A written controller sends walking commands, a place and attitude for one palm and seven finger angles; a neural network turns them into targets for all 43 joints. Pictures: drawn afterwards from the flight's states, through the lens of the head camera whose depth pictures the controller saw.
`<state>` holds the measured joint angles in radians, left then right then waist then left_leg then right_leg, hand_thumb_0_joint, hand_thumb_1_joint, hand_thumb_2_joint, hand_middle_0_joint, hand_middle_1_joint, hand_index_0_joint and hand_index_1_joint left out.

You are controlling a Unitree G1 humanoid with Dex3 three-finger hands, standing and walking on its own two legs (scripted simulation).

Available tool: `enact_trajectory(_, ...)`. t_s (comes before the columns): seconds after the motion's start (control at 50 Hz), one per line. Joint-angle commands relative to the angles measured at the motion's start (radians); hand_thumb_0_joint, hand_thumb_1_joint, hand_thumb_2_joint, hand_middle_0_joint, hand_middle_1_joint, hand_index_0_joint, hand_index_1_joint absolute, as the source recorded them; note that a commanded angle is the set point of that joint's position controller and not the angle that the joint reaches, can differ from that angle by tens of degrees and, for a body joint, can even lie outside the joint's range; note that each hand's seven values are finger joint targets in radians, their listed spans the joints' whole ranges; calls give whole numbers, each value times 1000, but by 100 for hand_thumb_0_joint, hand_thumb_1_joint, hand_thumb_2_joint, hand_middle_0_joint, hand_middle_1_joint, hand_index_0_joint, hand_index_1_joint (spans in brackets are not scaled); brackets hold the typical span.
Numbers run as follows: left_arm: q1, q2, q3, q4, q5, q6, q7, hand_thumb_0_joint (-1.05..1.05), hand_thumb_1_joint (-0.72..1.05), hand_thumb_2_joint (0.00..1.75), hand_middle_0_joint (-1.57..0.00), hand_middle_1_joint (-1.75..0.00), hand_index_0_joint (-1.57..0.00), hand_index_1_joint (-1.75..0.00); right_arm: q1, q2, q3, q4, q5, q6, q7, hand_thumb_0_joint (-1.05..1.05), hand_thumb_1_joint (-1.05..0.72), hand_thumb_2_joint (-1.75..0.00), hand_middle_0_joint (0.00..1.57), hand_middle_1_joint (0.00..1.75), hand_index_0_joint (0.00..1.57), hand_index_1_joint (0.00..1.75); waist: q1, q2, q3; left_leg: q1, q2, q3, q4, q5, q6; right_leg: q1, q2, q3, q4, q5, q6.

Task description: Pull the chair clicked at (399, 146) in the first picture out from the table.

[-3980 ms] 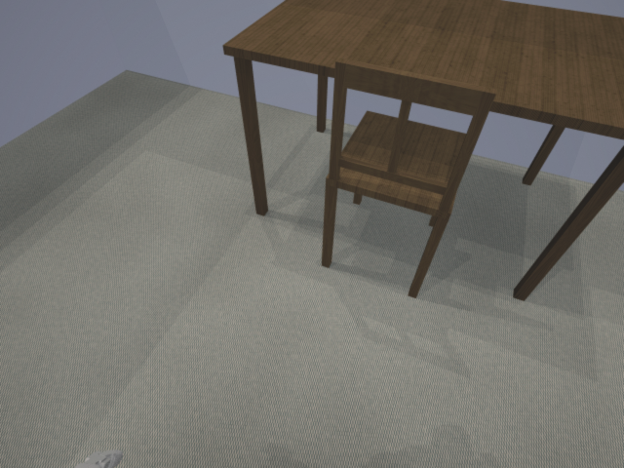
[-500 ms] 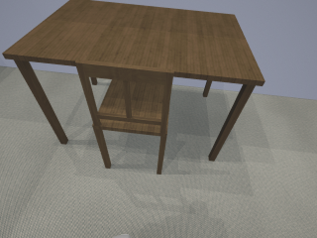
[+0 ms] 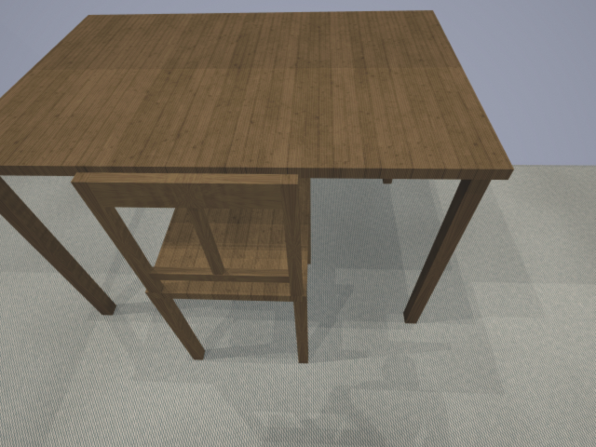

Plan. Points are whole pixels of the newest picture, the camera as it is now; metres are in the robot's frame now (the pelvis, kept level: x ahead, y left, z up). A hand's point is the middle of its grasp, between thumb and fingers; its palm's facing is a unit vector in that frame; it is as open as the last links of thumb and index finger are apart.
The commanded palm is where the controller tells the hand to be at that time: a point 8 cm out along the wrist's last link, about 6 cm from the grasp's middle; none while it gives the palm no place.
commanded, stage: come to a stop and stand still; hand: left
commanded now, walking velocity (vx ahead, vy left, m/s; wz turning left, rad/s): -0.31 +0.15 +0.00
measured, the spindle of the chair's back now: (207, 241) +0.49 +0.21 -0.10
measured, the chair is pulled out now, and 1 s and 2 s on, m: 0.00 0.00 0.00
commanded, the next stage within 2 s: look again from close up in 2.00 s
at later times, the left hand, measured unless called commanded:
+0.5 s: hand out of the picture +0.01 +0.25 -0.17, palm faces +0.07 -0.98 -0.19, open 7.3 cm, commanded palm none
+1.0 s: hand out of the picture -0.04 +0.14 -0.16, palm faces +0.03 -0.98 -0.18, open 7.3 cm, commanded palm none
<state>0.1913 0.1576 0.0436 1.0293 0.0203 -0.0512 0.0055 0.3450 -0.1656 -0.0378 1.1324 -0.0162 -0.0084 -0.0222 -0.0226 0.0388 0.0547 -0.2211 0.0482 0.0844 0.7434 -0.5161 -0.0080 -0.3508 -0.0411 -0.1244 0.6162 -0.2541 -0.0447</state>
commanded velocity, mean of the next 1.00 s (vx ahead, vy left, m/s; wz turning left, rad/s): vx -0.03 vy -0.05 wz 0.00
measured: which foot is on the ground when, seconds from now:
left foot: up 0.00-0.28, down 0.30-1.00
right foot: down 0.00-0.32, up 0.34-0.76, down 0.78-1.00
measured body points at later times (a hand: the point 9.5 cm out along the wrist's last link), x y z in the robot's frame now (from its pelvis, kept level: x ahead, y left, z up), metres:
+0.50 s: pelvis -0.01 +0.05 +0.02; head +0.01 +0.08 +0.47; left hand +0.01 +0.30 -0.15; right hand +0.06 -0.18 -0.12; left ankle +0.02 +0.14 -0.73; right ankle -0.04 -0.09 -0.67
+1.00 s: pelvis -0.04 -0.02 +0.01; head -0.05 -0.04 +0.46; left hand -0.05 +0.19 -0.14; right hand -0.09 -0.23 -0.16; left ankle +0.01 +0.14 -0.72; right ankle -0.08 -0.10 -0.73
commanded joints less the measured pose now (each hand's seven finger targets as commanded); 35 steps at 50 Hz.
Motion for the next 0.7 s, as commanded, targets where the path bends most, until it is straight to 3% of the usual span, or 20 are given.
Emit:
enact_trajectory(0.0,100,166,29,-2,2,14,45,0,90,90,-20,-30,-20,-30,15,-37,-9,-57,21,4,-21,0,-90,-90,20,30,20,30,38,-174,-134,-177,19,-78,180,-51,-18,281,-341,283,-184,981,-185)
enact_trajectory(0.04,74,173,34,-14,4,32,49,0,90,90,-20,-30,-20,-30,-12,-27,-12,-65,16,27,-17,0,-90,-90,20,30,20,30,37,-145,-119,-165,4,-69,182,-16,-28,227,-322,234,-204,888,-172)
enact_trajectory(0.16,25,191,53,-61,11,59,48,0,90,90,-20,-30,-20,-30,-49,-33,-31,-121,8,44,-4,0,-90,-90,20,30,20,30,38,-207,-103,-145,-19,-50,112,66,-39,165,-285,190,-224,679,-151)
enact_trajectory(0.2,12,189,54,-68,13,63,46,0,90,90,-20,-30,-20,-30,-39,-29,-33,-124,8,39,-2,0,-90,-90,20,30,20,30,28,-214,-116,-91,-24,-34,2,124,-37,148,-258,179,-212,559,-131)
enact_trajectory(0.24,-9,178,52,-75,6,70,44,0,90,90,-20,-30,-20,-30,12,-34,-30,-113,5,28,-1,0,-90,-90,20,30,20,30,-7,-204,-115,42,-22,-21,-228,299,-30,79,-215,164,-160,362,-68)
enact_trajectory(0.26,9,144,43,-78,-2,76,39,0,90,90,-20,-30,-20,-30,26,-62,-30,-112,3,17,-1,0,-90,-90,20,30,20,30,-8,-101,-110,111,26,-69,-328,379,-14,14,-154,140,-85,189,-22)
enact_trajectory(0.28,42,84,30,-87,-9,84,33,0,90,90,-20,-30,-20,-30,-5,-134,-37,-137,-7,5,-2,0,-90,-90,20,30,20,30,12,157,-80,52,219,-299,-443,504,58,-54,-36,63,14,-107,50)
enact_trajectory(0.3,43,74,21,-94,-6,85,34,0,90,90,-20,-30,-20,-30,-57,-176,-36,-170,-10,6,-2,0,-90,-90,20,30,20,30,15,206,-54,-83,326,-410,-512,486,142,-10,11,77,151,-275,68)
enact_trajectory(0.32,31,86,26,-81,1,95,37,0,90,90,-20,-30,-20,-30,-94,-166,-32,-173,-13,-3,-16,0,-90,-90,20,30,20,30,13,212,-37,-127,313,-425,-556,433,152,-11,13,153,251,-285,65)
enact_trajectory(0.36,83,103,36,-34,2,95,24,0,90,90,-20,-30,-20,-30,-168,-141,-16,-169,-14,-4,-29,0,-90,-90,20,30,20,30,52,142,-12,-95,245,-323,-548,324,136,-47,17,196,355,-169,65)
enact_trajectory(0.38,110,107,35,-13,2,93,17,0,90,90,-20,-30,-20,-30,-175,-134,-15,-170,-10,-6,-31,0,-90,-90,20,30,20,30,52,112,-26,-42,223,-274,-540,330,132,-67,17,187,363,-138,72)
enact_trajectory(0.42,118,110,33,1,2,91,11,0,90,90,-20,-30,-20,-30,-140,-140,-18,-155,-6,-9,-35,0,-90,-90,20,30,20,30,33,75,-42,38,226,-240,-529,416,134,-93,16,179,358,-120,86)
enact_trajectory(0.52,95,98,29,-9,3,100,9,0,90,90,-20,-30,-20,-30,-42,-159,-34,-110,-6,-2,-41,0,-90,-90,20,30,20,30,-14,71,-60,164,263,-252,-503,543,159,-100,7,153,273,-178,94)
enact_trajectory(0.6,93,79,17,0,1,101,6,0,90,90,-20,-30,-20,-30,-37,-167,-40,-89,-8,7,-35,0,-90,-90,20,30,20,30,-27,119,-59,133,249,-256,-514,423,160,-27,5,123,142,-219,79)
enact_trajectory(0.64,119,59,9,15,-3,95,8,0,90,90,-20,-30,-20,-30,-48,-174,-41,-79,-10,9,-29,0,-90,-90,20,30,20,30,-15,141,-70,109,229,-253,-518,363,150,28,13,106,50,-211,68)
enact_trajectory(0.68,169,51,7,42,-6,88,13,0,90,90,-20,-30,-20,-30,-55,-167,-42,-69,-7,11,-23,0,-90,-90,20,30,20,30,5,133,-77,57,202,-236,-506,299,127,114,23,81,-74,-123,57)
